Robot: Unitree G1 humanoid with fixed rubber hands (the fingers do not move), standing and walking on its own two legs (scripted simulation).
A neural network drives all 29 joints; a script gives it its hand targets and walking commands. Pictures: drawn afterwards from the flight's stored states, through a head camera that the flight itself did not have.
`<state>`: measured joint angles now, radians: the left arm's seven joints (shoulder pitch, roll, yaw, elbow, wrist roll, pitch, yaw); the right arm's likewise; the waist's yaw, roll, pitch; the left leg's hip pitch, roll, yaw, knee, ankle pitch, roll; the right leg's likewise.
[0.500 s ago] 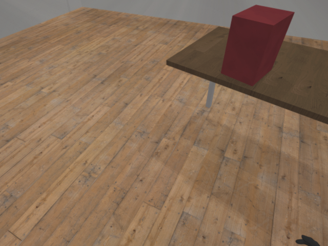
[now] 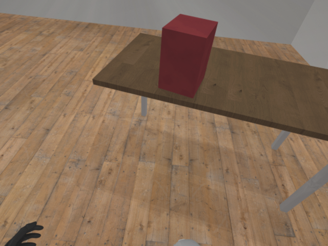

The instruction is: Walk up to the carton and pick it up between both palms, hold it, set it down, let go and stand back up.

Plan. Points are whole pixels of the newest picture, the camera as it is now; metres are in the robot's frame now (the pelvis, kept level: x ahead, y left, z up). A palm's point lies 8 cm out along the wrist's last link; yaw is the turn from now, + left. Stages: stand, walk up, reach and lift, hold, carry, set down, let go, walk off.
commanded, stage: walk up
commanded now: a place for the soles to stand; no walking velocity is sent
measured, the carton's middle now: (186, 56) +0.86 -0.16 +0.08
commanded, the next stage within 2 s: none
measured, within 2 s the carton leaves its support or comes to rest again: neither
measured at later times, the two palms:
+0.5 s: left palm (32, 179) +0.34 +0.33 -0.04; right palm (263, 194) +0.28 -0.31 -0.05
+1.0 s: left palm (78, 115) +0.61 +0.27 -0.05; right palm (249, 190) +0.30 -0.28 -0.06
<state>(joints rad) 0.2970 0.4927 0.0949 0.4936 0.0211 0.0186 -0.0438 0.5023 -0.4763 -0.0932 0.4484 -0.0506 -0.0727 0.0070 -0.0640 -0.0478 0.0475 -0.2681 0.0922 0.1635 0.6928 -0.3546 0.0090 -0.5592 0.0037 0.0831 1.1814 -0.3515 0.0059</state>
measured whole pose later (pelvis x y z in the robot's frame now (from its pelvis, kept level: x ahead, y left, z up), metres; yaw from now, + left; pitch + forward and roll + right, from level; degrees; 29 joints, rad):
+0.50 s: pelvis +0.18 +0.02 -0.01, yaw -13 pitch -4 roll -1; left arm 0.41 0.52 0.06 0.47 0.03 -0.03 0.02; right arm 0.31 -0.48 -0.06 0.37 -0.03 0.00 0.05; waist 0.05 0.07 0.09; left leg -0.55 0.11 -0.01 0.96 -0.42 0.00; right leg -0.31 0.03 0.10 0.75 -0.38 0.01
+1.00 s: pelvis +0.33 +0.05 +0.00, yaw -22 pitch -4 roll +0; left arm 0.17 0.50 0.02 0.58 -0.02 0.00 0.00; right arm 0.35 -0.46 -0.01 0.53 0.01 -0.02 0.01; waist -0.04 -0.02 0.09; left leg -0.22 0.07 0.15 0.72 -0.41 0.00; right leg -0.32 0.01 0.07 0.71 -0.30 0.03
